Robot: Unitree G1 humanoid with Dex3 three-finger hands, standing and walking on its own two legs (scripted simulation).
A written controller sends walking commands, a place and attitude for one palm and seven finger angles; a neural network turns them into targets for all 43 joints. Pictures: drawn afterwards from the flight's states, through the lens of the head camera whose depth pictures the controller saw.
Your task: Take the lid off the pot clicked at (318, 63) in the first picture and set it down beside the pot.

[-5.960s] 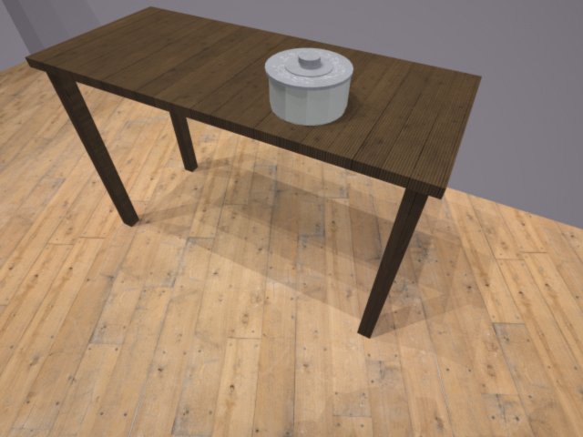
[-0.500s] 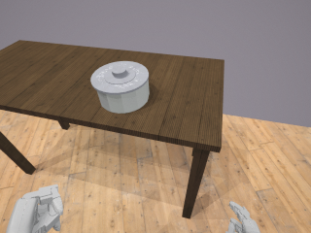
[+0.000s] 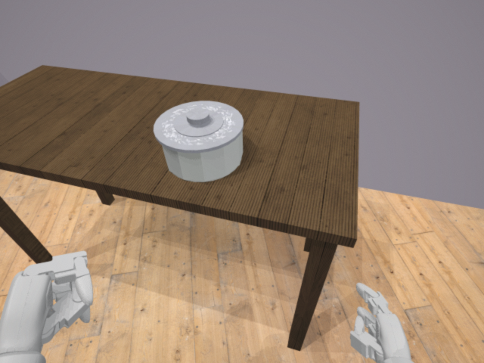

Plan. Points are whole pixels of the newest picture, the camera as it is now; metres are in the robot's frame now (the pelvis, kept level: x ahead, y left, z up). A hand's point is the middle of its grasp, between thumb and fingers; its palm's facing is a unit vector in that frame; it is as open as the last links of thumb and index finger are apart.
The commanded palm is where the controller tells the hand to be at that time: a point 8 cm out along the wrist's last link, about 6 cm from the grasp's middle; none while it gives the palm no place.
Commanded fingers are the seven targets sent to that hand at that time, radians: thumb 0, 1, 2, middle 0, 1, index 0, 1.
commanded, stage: raise the hand higher, near the body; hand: left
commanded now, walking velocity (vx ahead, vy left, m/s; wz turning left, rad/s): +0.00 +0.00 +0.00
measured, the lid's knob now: (197, 116) +0.59 +0.19 +0.13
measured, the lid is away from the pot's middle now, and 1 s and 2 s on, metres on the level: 0.00 0.00 0.00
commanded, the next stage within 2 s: reach forward and open the fingers in 0.20 s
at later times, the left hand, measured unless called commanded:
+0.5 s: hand (61, 264) +0.18 +0.26 +0.15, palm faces +0.18 -0.18 -0.97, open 2.9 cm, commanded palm +0.15 +0.28 +0.19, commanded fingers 0.00 0.54 1.13 -1.20 -1.11 -1.20 -1.11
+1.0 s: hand (54, 241) +0.20 +0.28 +0.17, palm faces -0.17 +0.03 -0.99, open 6.5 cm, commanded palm +0.19 +0.27 +0.22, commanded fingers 0.00 -0.21 1.46 -0.89 -0.22 -0.89 -0.22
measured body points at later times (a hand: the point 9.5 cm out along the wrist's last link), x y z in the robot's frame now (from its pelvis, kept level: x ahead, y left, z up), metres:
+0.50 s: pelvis -0.01 +0.01 +0.00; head -0.02 -0.03 +0.44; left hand +0.17 +0.27 +0.20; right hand +0.20 -0.21 -0.09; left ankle -0.01 +0.10 -0.74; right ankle -0.01 -0.09 -0.74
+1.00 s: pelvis -0.04 +0.02 +0.00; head -0.03 -0.03 +0.45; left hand +0.21 +0.27 +0.22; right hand +0.18 -0.20 -0.09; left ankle -0.01 +0.10 -0.74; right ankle -0.01 -0.09 -0.74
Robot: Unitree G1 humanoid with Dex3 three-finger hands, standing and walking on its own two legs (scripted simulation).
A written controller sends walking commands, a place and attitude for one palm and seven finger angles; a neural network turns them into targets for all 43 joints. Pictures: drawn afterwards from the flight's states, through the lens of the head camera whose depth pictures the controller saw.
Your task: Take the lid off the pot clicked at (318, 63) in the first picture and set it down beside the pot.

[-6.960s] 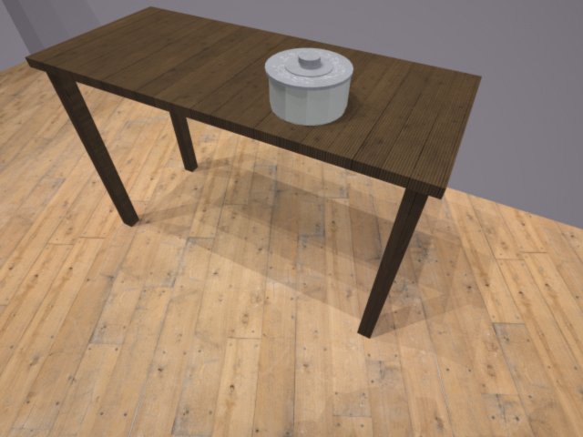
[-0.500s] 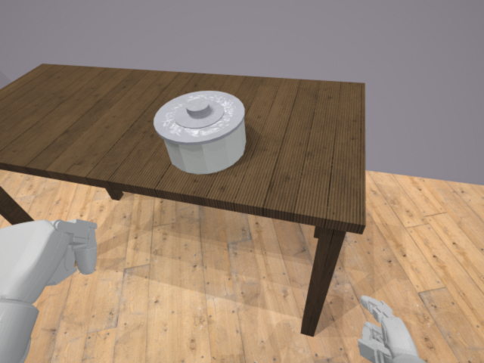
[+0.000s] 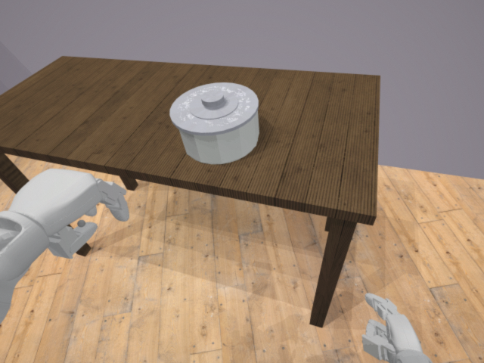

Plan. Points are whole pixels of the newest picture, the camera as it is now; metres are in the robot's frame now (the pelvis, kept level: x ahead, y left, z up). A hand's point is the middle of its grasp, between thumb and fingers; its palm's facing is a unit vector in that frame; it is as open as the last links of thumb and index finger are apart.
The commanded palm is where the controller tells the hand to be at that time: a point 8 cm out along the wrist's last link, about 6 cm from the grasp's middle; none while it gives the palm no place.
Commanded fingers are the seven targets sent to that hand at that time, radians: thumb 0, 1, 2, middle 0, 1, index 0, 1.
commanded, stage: reach forward and open the fingers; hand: left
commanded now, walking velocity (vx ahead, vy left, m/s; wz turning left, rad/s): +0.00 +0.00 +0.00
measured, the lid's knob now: (212, 98) +0.63 +0.15 +0.12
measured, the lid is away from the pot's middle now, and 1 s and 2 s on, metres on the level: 0.00 0.00 0.00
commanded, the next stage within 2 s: move the open hand above the knob in 0.40 s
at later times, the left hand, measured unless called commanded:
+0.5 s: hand (93, 180) +0.31 +0.25 +0.19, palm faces -0.12 +0.04 -0.99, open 10.1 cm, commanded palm +0.28 +0.25 +0.26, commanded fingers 0.00 -0.33 1.49 -0.84 -0.08 -0.84 -0.08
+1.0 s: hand (134, 140) +0.40 +0.22 +0.19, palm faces -0.21 +0.02 -0.98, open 10.1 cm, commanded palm +0.38 +0.22 +0.26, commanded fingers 0.00 -0.33 1.49 -0.84 -0.08 -0.84 -0.08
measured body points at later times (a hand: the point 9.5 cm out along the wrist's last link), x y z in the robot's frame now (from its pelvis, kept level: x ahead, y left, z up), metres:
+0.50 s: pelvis -0.01 +0.01 +0.00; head -0.01 -0.03 +0.45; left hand +0.31 +0.25 +0.24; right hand +0.19 -0.21 -0.10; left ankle +0.03 +0.08 -0.74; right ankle +0.03 -0.11 -0.74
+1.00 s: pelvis +0.01 +0.00 +0.00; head +0.02 -0.04 +0.45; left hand +0.40 +0.22 +0.24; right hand +0.18 -0.24 -0.11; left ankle +0.03 +0.08 -0.74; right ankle +0.03 -0.11 -0.74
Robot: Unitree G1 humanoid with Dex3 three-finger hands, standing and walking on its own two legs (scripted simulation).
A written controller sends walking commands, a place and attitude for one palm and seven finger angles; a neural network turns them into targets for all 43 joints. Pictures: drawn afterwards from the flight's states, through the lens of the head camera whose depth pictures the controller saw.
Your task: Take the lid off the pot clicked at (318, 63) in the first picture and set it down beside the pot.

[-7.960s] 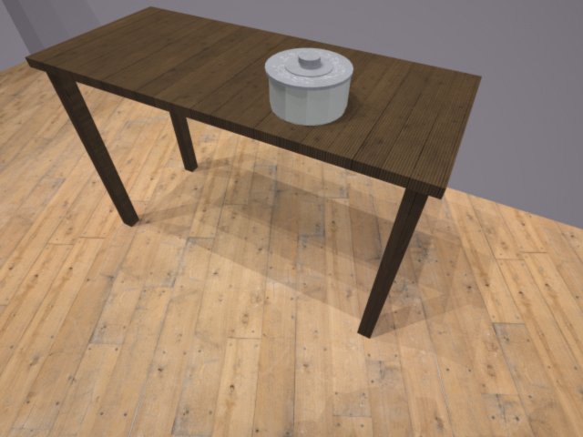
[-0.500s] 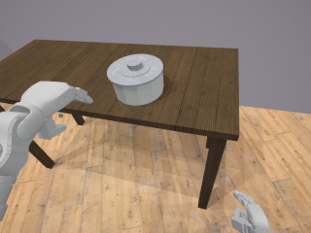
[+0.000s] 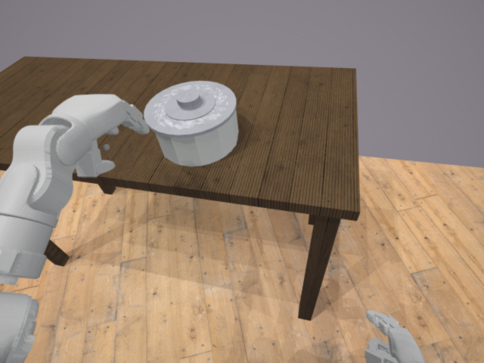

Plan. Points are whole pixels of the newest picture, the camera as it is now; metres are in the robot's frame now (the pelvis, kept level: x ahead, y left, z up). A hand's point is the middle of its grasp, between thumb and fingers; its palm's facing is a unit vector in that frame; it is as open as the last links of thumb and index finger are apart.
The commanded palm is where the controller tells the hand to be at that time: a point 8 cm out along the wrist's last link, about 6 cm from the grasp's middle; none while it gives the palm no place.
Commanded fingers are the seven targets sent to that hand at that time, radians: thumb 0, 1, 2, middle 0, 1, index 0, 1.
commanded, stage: move the open hand above the knob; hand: left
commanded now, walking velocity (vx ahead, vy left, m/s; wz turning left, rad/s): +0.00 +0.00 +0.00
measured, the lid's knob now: (188, 98) +0.62 +0.15 +0.13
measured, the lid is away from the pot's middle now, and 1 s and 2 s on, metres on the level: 0.00 0.00 0.00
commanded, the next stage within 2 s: none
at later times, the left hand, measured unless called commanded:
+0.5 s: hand (140, 114) +0.46 +0.19 +0.19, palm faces -0.26 +0.02 -0.96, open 10.1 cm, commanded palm +0.46 +0.19 +0.26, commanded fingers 0.00 -0.33 1.49 -0.84 -0.08 -0.84 -0.08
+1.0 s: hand (172, 84) +0.55 +0.15 +0.20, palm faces -0.31 -0.01 -0.95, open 10.1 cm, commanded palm +0.56 +0.16 +0.26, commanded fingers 0.00 -0.33 1.49 -0.84 -0.08 -0.84 -0.08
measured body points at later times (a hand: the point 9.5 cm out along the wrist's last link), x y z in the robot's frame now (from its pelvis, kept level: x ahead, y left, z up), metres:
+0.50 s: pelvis +0.02 +0.01 +0.00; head +0.05 -0.02 +0.45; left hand +0.47 +0.19 +0.25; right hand +0.13 -0.25 -0.13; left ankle +0.02 +0.08 -0.74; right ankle +0.02 -0.11 -0.74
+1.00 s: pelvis +0.04 +0.01 +0.00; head +0.09 -0.01 +0.44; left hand +0.56 +0.15 +0.25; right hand +0.05 -0.27 -0.14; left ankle +0.02 +0.08 -0.74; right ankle +0.02 -0.11 -0.74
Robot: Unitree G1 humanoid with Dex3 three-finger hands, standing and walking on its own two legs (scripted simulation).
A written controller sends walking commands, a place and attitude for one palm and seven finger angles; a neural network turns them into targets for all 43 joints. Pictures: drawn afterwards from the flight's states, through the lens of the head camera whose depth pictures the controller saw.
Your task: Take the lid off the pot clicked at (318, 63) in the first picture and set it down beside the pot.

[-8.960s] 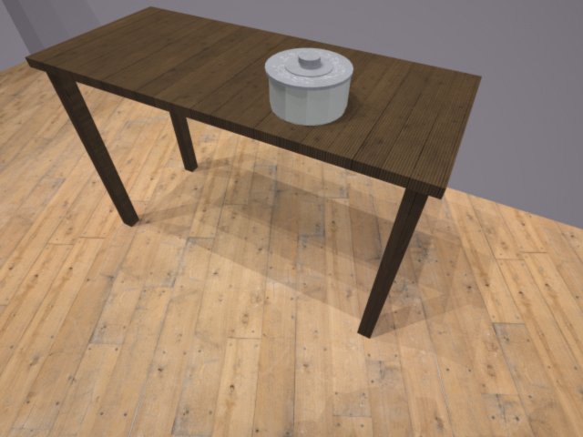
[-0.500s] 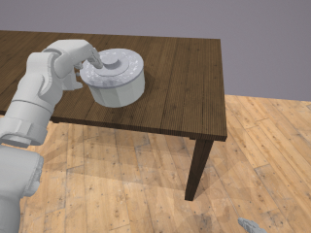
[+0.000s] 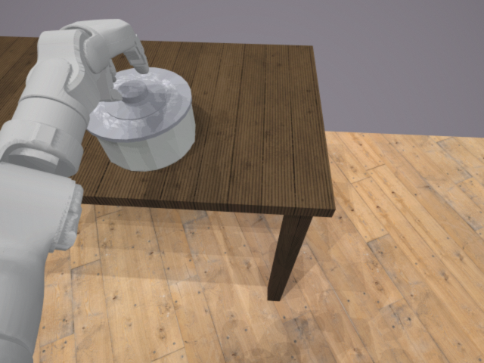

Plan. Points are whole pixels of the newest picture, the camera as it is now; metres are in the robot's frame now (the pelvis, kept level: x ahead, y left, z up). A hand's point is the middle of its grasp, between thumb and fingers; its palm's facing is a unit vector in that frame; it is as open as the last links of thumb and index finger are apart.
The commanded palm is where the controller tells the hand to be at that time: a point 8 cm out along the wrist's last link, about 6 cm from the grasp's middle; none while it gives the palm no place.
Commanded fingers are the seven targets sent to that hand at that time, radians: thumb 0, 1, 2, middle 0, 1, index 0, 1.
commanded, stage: move the open hand above the knob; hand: left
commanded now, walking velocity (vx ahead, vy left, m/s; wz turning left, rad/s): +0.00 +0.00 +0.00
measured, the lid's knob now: (133, 91) +0.57 +0.16 +0.13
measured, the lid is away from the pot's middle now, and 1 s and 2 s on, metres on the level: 0.00 0.00 0.00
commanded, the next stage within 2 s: lower the open fingers around the knob in 1.68 s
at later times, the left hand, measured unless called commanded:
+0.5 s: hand (120, 68) +0.53 +0.15 +0.20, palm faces -0.32 -0.04 -0.95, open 10.1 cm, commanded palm +0.54 +0.15 +0.26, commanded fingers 0.00 -0.33 1.49 -0.84 -0.08 -0.84 -0.08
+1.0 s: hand (120, 68) +0.53 +0.15 +0.20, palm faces -0.33 -0.05 -0.94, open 10.1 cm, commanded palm +0.55 +0.16 +0.26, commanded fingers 0.00 -0.33 1.49 -0.84 -0.08 -0.84 -0.08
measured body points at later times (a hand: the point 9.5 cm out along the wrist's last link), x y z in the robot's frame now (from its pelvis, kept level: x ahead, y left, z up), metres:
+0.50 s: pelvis +0.01 -0.01 +0.00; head +0.08 -0.02 +0.44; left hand +0.54 +0.15 +0.26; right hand +0.00 -0.28 -0.14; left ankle -0.02 +0.07 -0.74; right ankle -0.02 -0.12 -0.74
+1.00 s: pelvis +0.01 -0.01 +0.00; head +0.07 -0.02 +0.44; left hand +0.54 +0.15 +0.26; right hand +0.00 -0.29 -0.13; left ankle -0.02 +0.07 -0.74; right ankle -0.02 -0.12 -0.74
